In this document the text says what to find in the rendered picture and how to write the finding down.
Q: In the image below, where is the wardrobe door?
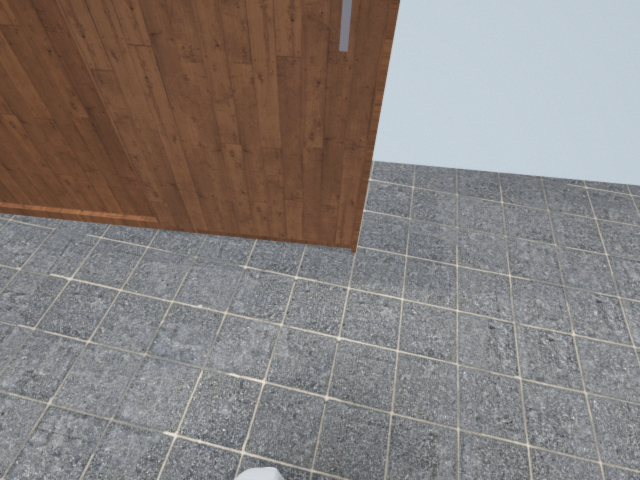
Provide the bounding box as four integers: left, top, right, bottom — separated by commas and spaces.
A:
56, 0, 390, 245
0, 0, 155, 217

